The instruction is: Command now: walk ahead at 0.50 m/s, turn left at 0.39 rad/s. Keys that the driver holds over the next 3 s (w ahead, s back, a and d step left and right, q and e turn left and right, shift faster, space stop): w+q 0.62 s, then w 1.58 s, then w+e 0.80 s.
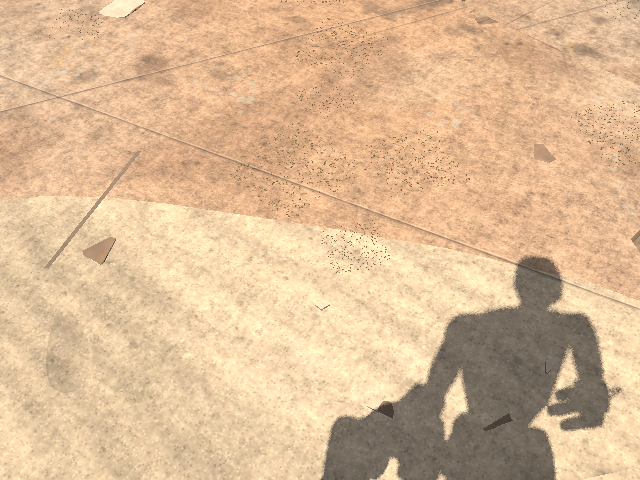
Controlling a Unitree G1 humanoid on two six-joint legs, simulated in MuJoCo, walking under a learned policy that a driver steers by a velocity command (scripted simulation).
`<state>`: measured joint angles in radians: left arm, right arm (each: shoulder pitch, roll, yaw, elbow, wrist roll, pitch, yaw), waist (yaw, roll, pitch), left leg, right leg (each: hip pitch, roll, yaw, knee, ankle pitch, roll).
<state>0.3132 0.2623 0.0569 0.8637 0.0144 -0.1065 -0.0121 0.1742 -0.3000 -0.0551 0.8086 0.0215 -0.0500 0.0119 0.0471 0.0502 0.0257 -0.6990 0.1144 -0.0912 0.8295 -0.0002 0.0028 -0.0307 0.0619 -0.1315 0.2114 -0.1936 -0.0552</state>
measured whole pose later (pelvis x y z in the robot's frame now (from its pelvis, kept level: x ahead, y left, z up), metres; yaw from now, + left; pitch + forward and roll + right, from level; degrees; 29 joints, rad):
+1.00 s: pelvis +0.58 +0.11 -0.04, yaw +26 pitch +2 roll -1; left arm 0.37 0.24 0.05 0.86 -0.01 -0.09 -0.02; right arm 0.18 -0.27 -0.06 0.69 0.00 -0.06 -0.01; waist 0.06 0.04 0.02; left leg -0.68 0.08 -0.06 0.86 -0.13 -0.01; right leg -0.11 0.08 0.01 0.29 -0.22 -0.07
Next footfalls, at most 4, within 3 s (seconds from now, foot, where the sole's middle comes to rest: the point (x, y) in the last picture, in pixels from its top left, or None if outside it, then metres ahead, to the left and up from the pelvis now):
0.20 left None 0.28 0.14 -0.78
0.70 right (340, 432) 0.61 0.03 -0.82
1.22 left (206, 356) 0.79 0.36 -0.82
1.72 right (262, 245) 1.14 0.26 -0.82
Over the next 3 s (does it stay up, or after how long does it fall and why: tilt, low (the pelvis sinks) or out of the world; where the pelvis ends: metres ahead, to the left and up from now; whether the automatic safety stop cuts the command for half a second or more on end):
stays up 1.56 0.54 -0.05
